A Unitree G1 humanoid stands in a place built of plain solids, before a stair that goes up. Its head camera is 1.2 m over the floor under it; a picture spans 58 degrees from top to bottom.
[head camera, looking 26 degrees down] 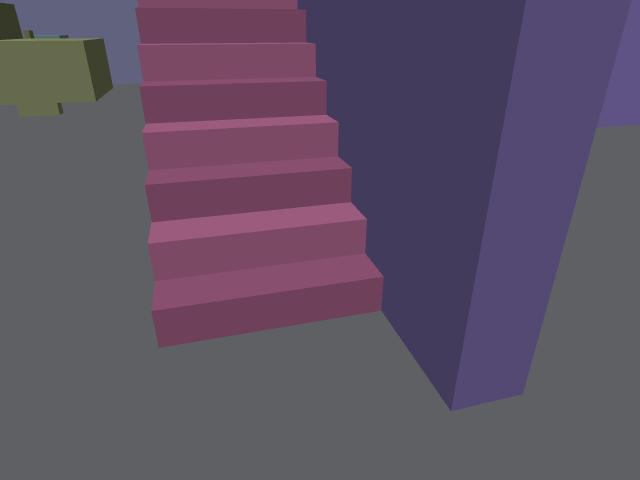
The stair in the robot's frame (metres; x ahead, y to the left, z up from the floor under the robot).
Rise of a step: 0.19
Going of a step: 0.24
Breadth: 1.00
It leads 16 degrees to the left of straight ahead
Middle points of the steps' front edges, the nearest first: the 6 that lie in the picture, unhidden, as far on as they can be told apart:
1.56 0.19 0.19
1.79 0.26 0.37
2.02 0.32 0.56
2.24 0.38 0.75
2.47 0.45 0.94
2.70 0.51 1.12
